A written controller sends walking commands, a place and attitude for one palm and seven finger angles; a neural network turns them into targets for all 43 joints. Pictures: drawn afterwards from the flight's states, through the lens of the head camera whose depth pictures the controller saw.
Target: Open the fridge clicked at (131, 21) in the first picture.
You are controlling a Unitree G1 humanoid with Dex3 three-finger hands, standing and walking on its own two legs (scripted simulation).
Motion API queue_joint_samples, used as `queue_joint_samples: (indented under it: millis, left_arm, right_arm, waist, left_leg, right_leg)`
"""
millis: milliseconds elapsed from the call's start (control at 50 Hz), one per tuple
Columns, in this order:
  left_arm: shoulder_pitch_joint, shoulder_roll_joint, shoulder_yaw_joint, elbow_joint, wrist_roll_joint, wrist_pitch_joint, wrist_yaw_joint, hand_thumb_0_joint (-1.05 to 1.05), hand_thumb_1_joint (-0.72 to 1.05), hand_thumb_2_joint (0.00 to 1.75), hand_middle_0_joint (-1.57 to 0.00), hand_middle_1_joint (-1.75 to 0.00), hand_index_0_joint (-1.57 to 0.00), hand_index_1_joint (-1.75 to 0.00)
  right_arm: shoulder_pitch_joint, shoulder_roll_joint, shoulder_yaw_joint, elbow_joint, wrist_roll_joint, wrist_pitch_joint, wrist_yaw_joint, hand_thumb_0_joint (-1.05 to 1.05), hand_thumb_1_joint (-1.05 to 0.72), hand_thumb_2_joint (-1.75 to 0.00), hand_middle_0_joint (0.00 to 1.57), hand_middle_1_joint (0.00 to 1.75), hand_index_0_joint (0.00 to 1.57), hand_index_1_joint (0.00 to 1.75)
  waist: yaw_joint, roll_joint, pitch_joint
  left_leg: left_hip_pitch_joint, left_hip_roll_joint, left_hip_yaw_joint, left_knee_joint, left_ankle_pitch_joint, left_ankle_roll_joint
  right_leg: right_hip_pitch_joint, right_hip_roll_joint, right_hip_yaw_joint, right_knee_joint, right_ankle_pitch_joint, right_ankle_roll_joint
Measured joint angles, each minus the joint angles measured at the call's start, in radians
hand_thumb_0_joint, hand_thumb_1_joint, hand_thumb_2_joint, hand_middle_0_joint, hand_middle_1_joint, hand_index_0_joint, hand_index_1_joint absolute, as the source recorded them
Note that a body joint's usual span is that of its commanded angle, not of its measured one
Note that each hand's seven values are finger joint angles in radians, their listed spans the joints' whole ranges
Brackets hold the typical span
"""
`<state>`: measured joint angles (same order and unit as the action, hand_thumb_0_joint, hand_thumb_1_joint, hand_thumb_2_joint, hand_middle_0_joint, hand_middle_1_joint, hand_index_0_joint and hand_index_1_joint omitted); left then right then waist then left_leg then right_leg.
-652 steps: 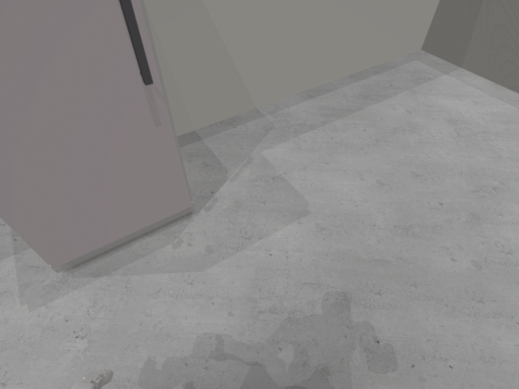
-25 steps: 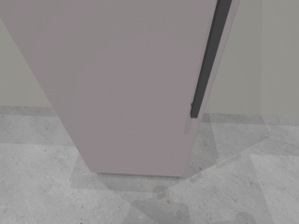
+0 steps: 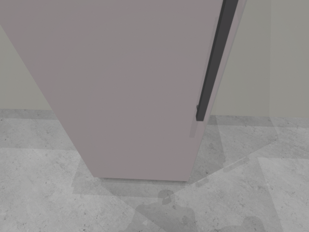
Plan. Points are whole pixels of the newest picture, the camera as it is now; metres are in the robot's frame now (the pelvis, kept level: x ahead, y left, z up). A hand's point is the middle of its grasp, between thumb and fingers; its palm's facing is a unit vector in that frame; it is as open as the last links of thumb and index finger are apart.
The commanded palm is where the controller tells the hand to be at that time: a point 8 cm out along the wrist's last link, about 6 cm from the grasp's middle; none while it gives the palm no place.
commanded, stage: look again from close up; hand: right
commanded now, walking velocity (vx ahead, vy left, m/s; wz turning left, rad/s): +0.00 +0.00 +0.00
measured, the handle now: (212, 58) +0.50 -0.13 +0.20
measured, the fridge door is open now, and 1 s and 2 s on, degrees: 0 0 0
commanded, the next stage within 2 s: raise the hand to about handle height in 0.18 s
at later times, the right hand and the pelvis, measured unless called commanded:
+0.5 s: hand (237, 200) +0.21 -0.18 +0.01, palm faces +0.20 +0.98 -0.09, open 7.7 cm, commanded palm +0.11 -0.24 -0.04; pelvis -0.01 +0.00 -0.02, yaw -2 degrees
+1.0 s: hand (246, 211) +0.18 -0.19 +0.03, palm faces -0.09 +0.99 -0.10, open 10.4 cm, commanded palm +0.14 -0.26 +0.04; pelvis -0.04 +0.04 -0.05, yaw -3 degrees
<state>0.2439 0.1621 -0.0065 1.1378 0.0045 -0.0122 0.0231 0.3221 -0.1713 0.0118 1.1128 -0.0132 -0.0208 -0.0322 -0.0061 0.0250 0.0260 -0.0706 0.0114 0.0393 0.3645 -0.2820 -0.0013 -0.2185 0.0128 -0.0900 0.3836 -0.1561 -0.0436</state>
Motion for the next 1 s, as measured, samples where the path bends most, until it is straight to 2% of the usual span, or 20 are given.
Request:
queue_joint_samples:
  millis: [300,320,340,380,420,460,520,560,600,620,660,700,740,780,820,860,900,940,1000]
  left_arm:
    - [-0.006,0.009,-0.001,-0.009,-0.001,-0.002,-0.002,0.01,0.91,0.9,-0.2,-0.3,-0.2,-0.3]
    - [0.01,0.014,-0.004,-0.062,-0.014,-0.006,0.0,0.01,0.91,0.9,-0.2,-0.3,-0.2,-0.3]
    - [0.035,0.017,-0.01,-0.118,-0.027,-0.043,0.013,0.01,0.91,0.9,-0.2,-0.3,-0.2,-0.3]
    - [0.065,0.027,-0.009,-0.184,-0.04,-0.134,0.034,0.01,0.91,0.9,-0.2,-0.3,-0.2,-0.3]
    - [0.073,0.043,-0.003,-0.258,-0.055,-0.175,0.04,0.01,0.91,0.9,-0.2,-0.3,-0.2,-0.3]
    - [0.051,0.059,0.002,-0.313,-0.048,-0.196,0.045,0.01,0.91,0.9,-0.2,-0.3,-0.2,-0.3]
    - [-0.006,0.058,0.011,-0.389,-0.035,-0.197,0.033,0.01,0.91,0.9,-0.2,-0.3,-0.2,-0.3]
    - [-0.045,0.049,0.019,-0.438,-0.03,-0.192,0.013,0.01,0.91,0.9,-0.2,-0.3,-0.2,-0.3]
    - [-0.073,0.051,0.028,-0.492,-0.035,-0.185,-0.006,0.01,0.91,0.9,-0.2,-0.3,-0.2,-0.3]
    - [-0.081,0.058,0.033,-0.52,-0.038,-0.181,-0.01,0.01,0.9,0.9,-0.2,-0.3,-0.2,-0.3]
    - [-0.086,0.077,0.043,-0.569,-0.046,-0.173,-0.007,0.01,0.9,0.9,-0.2,-0.3,-0.2,-0.3]
    - [-0.079,0.097,0.053,-0.604,-0.045,-0.173,0.007,0.01,0.9,0.9,-0.2,-0.3,-0.2,-0.3]
    - [-0.065,0.11,0.063,-0.619,-0.041,-0.181,0.024,0.01,0.91,0.9,-0.2,-0.3,-0.2,-0.3]
    - [-0.052,0.116,0.064,-0.614,-0.034,-0.197,0.04,0.01,0.91,0.9,-0.2,-0.3,-0.2,-0.3]
    - [-0.046,0.118,0.053,-0.593,-0.031,-0.214,0.052,0.01,0.91,0.9,-0.2,-0.3,-0.2,-0.3]
    - [-0.053,0.115,0.033,-0.564,-0.035,-0.227,0.059,0.01,0.91,0.9,-0.2,-0.3,-0.2,-0.3]
    - [-0.06,0.104,0.008,-0.54,-0.044,-0.231,0.064,0.01,0.91,0.9,-0.2,-0.3,-0.2,-0.3]
    - [-0.058,0.085,-0.015,-0.526,-0.053,-0.225,0.069,0.01,0.9,0.9,-0.2,-0.3,-0.2,-0.3]
    - [-0.039,0.058,-0.04,-0.526,-0.062,-0.207,0.075,0.01,0.9,0.9,-0.2,-0.3,-0.2,-0.3]
  right_arm:
    - [-0.006,-0.002,0.001,0.0,-0.004,-0.006,-0.009,0.0,-0.91,-0.9,0.2,0.3,0.2,0.3]
    - [0.041,0.0,-0.008,-0.159,0.038,0.052,-0.009,0.01,-0.91,-0.9,0.2,0.3,0.2,0.3]
    - [0.096,-0.001,-0.018,-0.355,0.068,0.069,-0.015,0.01,-0.91,-0.9,0.2,0.3,0.2,0.3]
    - [0.143,-0.004,-0.015,-0.624,0.097,0.012,-0.055,0.02,-0.9,-0.89,0.2,0.31,0.21,0.3]
    - [0.132,0.002,-0.017,-0.826,0.141,-0.011,-0.07,0.02,-0.88,-0.88,0.2,0.32,0.2,0.32]
    - [0.084,0.006,-0.041,-0.946,0.167,-0.082,-0.05,0.02,-0.86,-0.87,0.2,0.33,0.2,0.33]
    - [-0.004,-0.011,-0.115,-0.982,0.202,-0.255,0.045,0.01,-0.81,-0.85,0.2,0.36,0.21,0.36]
    - [-0.028,-0.031,-0.163,-0.972,0.239,-0.372,0.153,0.01,-0.77,-0.84,0.21,0.39,0.21,0.39]
    - [-0.019,-0.051,-0.195,-0.948,0.27,-0.442,0.278,0.0,-0.73,-0.82,0.21,0.41,0.21,0.41]
    - [0.0,-0.059,-0.205,-0.941,0.283,-0.442,0.328,0.0,-0.71,-0.81,0.21,0.43,0.21,0.43]
    - [0.063,-0.068,-0.216,-0.942,0.302,-0.395,0.393,0.0,-0.66,-0.79,0.22,0.46,0.22,0.46]
    - [0.137,-0.072,-0.227,-0.961,0.317,-0.344,0.409,0.0,-0.61,-0.77,0.22,0.49,0.23,0.49]
    - [0.201,-0.07,-0.241,-1.005,0.323,-0.336,0.38,0.01,-0.57,-0.75,0.23,0.52,0.23,0.51]
    - [0.236,-0.068,-0.254,-1.068,0.326,-0.377,0.338,0.01,-0.52,-0.73,0.23,0.55,0.23,0.54]
    - [0.222,-0.069,-0.261,-1.123,0.332,-0.442,0.316,0.02,-0.47,-0.71,0.23,0.57,0.23,0.57]
    - [0.167,-0.074,-0.262,-1.153,0.345,-0.493,0.328,0.02,-0.42,-0.69,0.23,0.6,0.23,0.6]
    - [0.087,-0.092,-0.255,-1.147,0.353,-0.494,0.371,0.01,-0.38,-0.67,0.23,0.63,0.24,0.63]
    - [0.01,-0.125,-0.249,-1.114,0.353,-0.431,0.427,0.01,-0.33,-0.65,0.24,0.66,0.24,0.66]
    - [-0.056,-0.182,-0.255,-1.049,0.357,-0.269,0.485,0.01,-0.26,-0.62,0.24,0.71,0.25,0.71]
  waist:
    - [0.0,-0.009,-0.004]
    - [0.006,-0.013,0.002]
    - [0.001,-0.008,0.009]
    - [-0.004,-0.008,-0.007]
    - [0.008,-0.026,-0.026]
    - [0.026,-0.052,-0.052]
    - [0.044,-0.056,-0.104]
    - [0.046,-0.034,-0.128]
    - [0.043,-0.011,-0.128]
    - [0.04,-0.004,-0.124]
    - [0.028,0.003,-0.119]
    - [0.011,0.004,-0.121]
    - [-0.009,-0.001,-0.122]
    - [-0.028,-0.008,-0.119]
    - [-0.043,-0.019,-0.116]
    - [-0.046,-0.035,-0.105]
    - [-0.041,-0.052,-0.094]
    - [-0.032,-0.063,-0.092]
    - [-0.004,-0.074,-0.092]
  left_leg:
    - [0.001,-0.004,0.0,-0.003,-0.003,-0.001]
    - [-0.011,-0.005,0.003,0.015,-0.008,-0.001]
    - [-0.029,0.002,0.001,0.052,-0.022,0.004]
    - [-0.072,0.02,0.001,0.127,-0.057,0.011]
    - [-0.095,0.034,0.01,0.168,-0.087,0.0]
    - [-0.124,0.03,0.02,0.199,-0.095,-0.005]
    - [-0.224,0.015,0.017,0.284,-0.12,0.01]
    - [-0.312,0.003,0.01,0.366,-0.148,0.022]
    - [-0.375,-0.009,0.01,0.437,-0.176,0.034]
    - [-0.396,-0.013,0.014,0.464,-0.187,0.039]
    - [-0.424,-0.02,0.024,0.501,-0.204,0.046]
    - [-0.439,-0.026,0.037,0.52,-0.216,0.05]
    - [-0.439,-0.033,0.055,0.527,-0.223,0.053]
    - [-0.432,-0.038,0.076,0.53,-0.228,0.058]
    - [-0.43,-0.042,0.096,0.536,-0.232,0.062]
    - [-0.428,-0.045,0.113,0.542,-0.234,0.065]
    - [-0.424,-0.049,0.121,0.539,-0.23,0.065]
    - [-0.419,-0.052,0.115,0.525,-0.219,0.061]
    - [-0.397,-0.052,0.09,0.486,-0.197,0.054]
  right_leg:
    - [-0.01,-0.005,0.001,0.02,-0.013,0.001]
    - [-0.024,-0.006,0.003,0.041,-0.022,0.0]
    - [-0.027,-0.001,0.0,0.049,-0.026,-0.002]
    - [-0.045,0.016,-0.003,0.062,-0.028,-0.003]
    - [-0.071,0.028,0.006,0.095,-0.035,-0.007]
    - [-0.11,0.023,0.016,0.138,-0.049,-0.007]
    - [-0.208,0.002,0.015,0.224,-0.076,0.004]
    - [-0.289,-0.016,0.009,0.298,-0.101,0.015]
    - [-0.352,-0.031,0.011,0.368,-0.126,0.021]
    - [-0.376,-0.036,0.015,0.397,-0.135,0.027]
    - [-0.41,-0.044,0.026,0.44,-0.152,0.033]
    - [-0.435,-0.05,0.04,0.471,-0.165,0.037]
    - [-0.449,-0.054,0.06,0.496,-0.176,0.041]
    - [-0.458,-0.055,0.081,0.516,-0.183,0.044]
    - [-0.47,-0.055,0.103,0.537,-0.188,0.047]
    - [-0.479,-0.056,0.121,0.554,-0.19,0.049]
    - [-0.48,-0.058,0.129,0.558,-0.186,0.049]
    - [-0.471,-0.061,0.124,0.543,-0.178,0.049]
    - [-0.433,-0.064,0.1,0.493,-0.16,0.048]
